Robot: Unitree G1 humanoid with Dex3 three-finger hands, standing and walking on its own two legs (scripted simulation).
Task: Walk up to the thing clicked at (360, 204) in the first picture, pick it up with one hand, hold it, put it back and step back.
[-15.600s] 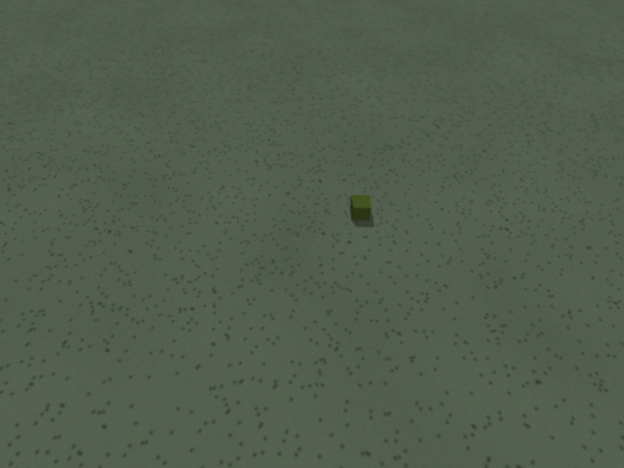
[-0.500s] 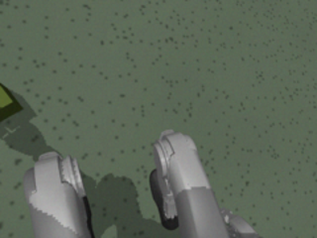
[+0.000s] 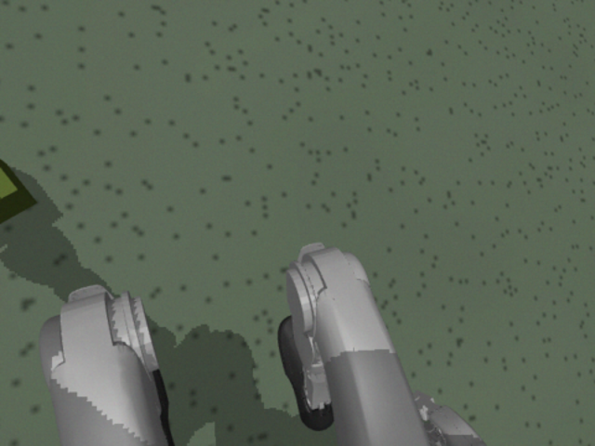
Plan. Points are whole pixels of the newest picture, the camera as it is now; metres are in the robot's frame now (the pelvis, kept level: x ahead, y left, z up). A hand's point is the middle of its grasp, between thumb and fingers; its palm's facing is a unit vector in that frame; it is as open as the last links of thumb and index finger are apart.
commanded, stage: approach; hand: left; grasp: from above
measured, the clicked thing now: out of the picture +0.48 +0.36 -0.28
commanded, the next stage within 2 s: rest palm in 0.46 s
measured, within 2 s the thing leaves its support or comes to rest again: neither
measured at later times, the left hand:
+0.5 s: hand out of the picture +0.46 +0.35 -0.16, palm faces -0.40 -0.29 -0.87, open 14.1 cm
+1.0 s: hand out of the picture +0.47 +0.34 -0.22, palm faces -0.31 -0.29 -0.90, open 13.7 cm
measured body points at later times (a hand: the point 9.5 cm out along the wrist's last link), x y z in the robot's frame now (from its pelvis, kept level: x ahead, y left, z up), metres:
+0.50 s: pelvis +0.00 +0.00 +0.01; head +0.26 +0.06 +0.37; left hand +0.48 +0.36 -0.11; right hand +0.02 -0.26 -0.09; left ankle +0.07 +0.14 -0.28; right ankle +0.10 -0.13 -0.28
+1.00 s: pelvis +0.00 +0.00 +0.00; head +0.28 +0.10 +0.33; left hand +0.48 +0.35 -0.17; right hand +0.05 -0.26 -0.08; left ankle +0.07 +0.14 -0.29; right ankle +0.10 -0.13 -0.28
